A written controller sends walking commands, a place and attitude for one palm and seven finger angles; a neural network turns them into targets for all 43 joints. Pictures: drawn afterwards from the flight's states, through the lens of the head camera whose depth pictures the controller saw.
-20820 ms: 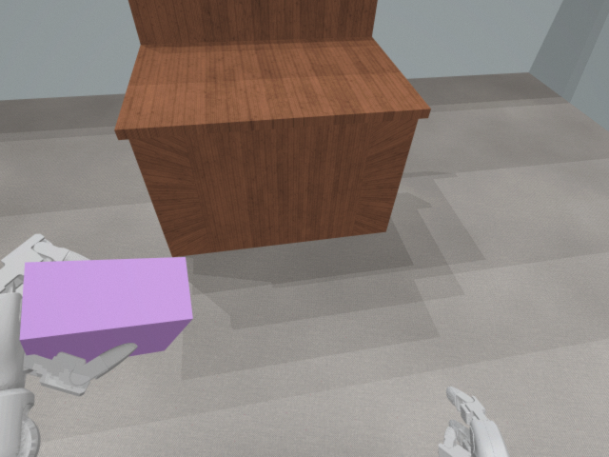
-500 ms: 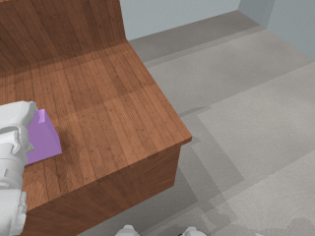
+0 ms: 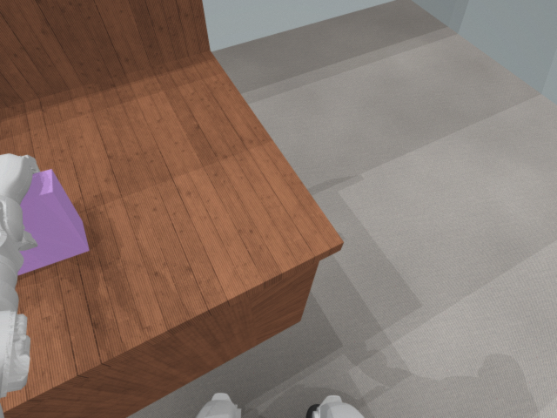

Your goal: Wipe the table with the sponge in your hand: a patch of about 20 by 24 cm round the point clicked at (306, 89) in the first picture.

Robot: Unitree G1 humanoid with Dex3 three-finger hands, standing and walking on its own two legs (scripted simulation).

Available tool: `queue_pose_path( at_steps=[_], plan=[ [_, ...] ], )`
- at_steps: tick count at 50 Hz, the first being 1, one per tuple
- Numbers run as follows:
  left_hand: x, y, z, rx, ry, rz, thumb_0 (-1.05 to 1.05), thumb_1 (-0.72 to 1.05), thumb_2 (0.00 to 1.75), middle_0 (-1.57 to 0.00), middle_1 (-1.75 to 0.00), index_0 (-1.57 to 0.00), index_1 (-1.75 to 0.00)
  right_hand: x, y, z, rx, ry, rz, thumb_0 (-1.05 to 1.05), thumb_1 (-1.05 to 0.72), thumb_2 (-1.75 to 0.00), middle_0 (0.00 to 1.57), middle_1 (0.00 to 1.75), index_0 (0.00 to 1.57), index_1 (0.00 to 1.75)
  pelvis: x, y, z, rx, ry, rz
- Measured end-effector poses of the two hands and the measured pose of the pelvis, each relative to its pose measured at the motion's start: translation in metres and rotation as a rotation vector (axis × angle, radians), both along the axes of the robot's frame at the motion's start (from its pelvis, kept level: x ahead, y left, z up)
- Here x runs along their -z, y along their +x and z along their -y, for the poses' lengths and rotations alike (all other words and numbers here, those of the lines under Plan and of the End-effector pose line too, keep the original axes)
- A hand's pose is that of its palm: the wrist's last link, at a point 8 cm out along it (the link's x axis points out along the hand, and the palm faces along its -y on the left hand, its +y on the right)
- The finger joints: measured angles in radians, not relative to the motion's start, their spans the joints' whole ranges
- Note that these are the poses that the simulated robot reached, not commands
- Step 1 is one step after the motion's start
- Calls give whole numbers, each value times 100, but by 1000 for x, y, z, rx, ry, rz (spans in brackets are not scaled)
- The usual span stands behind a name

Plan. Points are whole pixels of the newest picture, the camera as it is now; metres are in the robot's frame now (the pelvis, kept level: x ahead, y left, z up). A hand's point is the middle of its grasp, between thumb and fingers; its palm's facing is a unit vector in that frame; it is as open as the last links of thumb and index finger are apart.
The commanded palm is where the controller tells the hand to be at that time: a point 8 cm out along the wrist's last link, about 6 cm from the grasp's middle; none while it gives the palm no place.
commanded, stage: slide across to the middle lane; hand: left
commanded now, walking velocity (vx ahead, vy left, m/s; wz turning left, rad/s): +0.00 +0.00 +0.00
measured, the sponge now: (29, 236) +0.38 +0.39 -0.01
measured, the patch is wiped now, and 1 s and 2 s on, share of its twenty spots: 0.45 0.65 0.75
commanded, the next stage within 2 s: wipe back along the middle lane in 0.70 s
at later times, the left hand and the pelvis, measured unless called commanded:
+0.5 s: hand (26, 187) +0.43 +0.38 +0.05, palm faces -0.14 +0.05 -0.99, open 10.3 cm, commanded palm +0.44 +0.33 +0.09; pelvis +0.02 +0.03 +0.01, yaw +2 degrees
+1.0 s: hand (72, 177) +0.45 +0.32 +0.04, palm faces -0.09 +0.01 -1.00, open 10.3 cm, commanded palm +0.42 +0.29 +0.08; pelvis +0.06 +0.02 +0.02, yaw +1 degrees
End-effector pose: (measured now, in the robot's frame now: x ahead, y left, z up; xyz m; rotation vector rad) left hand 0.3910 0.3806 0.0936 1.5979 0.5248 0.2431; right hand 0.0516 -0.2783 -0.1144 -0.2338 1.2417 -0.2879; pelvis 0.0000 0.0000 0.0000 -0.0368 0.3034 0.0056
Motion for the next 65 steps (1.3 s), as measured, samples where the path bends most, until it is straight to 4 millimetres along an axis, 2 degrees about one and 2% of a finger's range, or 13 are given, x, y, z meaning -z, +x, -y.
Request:
queue_pose_path(
  at_steps=[5, 13, 20, 31, 40, 45, 51, 58, 65],
  plan=[
    [-2, 8, -6, 1, 6, 5, 1, -61, 110, -80, -128, -78, -132, 0, 3, -8, -1, 4, -8, 0, -91, -90, 21, 30, 21, 30, 0, 3, -7, -3, -2, -7],
    [0, 14, -3, 28, 36, 12, 1, -61, 110, -79, -128, -78, -132, -2, 9, -25, 12, 17, -12, 0, -91, -90, 21, 30, 21, 30, -4, 10, -19, -6, -5, 2],
    [-3, 18, 1, 22, 37, 31, 0, -60, 110, -79, -129, -78, -132, -5, 24, -42, -6, 36, -4, 0, -91, -90, 21, 30, 21, 30, -10, 17, -27, -23, -4, 26],
    [-12, 44, 30, 45, 10, 59, -1, -59, 110, -78, -130, -76, -133, -8, 61, -58, -35, 73, 43, 0, -91, -90, 21, 30, 21, 30, -16, 32, -33, -27, 0, 45],
    [-7, 58, 57, 49, 3, 61, -1, -58, 109, -77, -130, -75, -134, -10, 79, -54, -30, 99, 49, 0, -91, -90, 21, 30, 21, 30, -20, 47, -29, -15, 5, 51],
    [-4, 56, 60, 22, -5, 68, 0, -57, 109, -76, -131, -75, -134, -11, 83, -47, -26, 102, 34, 0, -91, -90, 20, 30, 21, 30, -22, 53, -23, -13, 7, 55],
    [-5, 44, 70, 23, -17, 102, 0, -54, 107, -74, -131, -73, -135, -13, 93, -38, -25, 105, 40, 0, -91, -90, 20, 30, 20, 30, -24, 60, -19, -15, 9, 76],
    [-5, 31, 80, 18, -15, 103, 0, -51, 105, -72, -132, -71, -135, -19, 120, -34, -57, 101, 99, 0, -91, -90, 20, 30, 20, 30, -25, 60, -14, -23, 15, 104],
    [-4, 17, 89, 27, -15, 116, -1, -50, 104, -71, -132, -70, -136, -28, 148, -39, -94, 109, 183, 0, -91, -90, 20, 30, 20, 30, -26, 59, -13, -23, 19, 122]
  ],
)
